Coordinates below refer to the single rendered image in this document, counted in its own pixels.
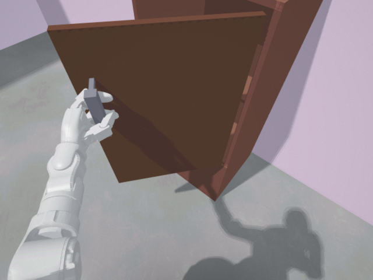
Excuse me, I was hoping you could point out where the robot left hand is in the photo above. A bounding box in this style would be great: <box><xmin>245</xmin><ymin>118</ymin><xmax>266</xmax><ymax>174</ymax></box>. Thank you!
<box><xmin>61</xmin><ymin>88</ymin><xmax>119</xmax><ymax>151</ymax></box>

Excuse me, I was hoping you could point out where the left robot forearm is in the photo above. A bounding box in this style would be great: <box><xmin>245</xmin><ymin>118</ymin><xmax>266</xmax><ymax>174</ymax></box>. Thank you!
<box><xmin>8</xmin><ymin>142</ymin><xmax>87</xmax><ymax>280</ymax></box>

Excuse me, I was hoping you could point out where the handle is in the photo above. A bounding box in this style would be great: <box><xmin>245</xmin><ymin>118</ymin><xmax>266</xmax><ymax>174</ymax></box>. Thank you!
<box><xmin>83</xmin><ymin>78</ymin><xmax>112</xmax><ymax>137</ymax></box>

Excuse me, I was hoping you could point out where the robot left upper arm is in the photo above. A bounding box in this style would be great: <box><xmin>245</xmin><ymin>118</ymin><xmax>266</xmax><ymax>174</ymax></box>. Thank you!
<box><xmin>10</xmin><ymin>237</ymin><xmax>82</xmax><ymax>280</ymax></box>

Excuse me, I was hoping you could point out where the cupboard door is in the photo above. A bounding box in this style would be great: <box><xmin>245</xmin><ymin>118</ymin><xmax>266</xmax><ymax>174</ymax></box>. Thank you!
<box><xmin>47</xmin><ymin>11</ymin><xmax>266</xmax><ymax>183</ymax></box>

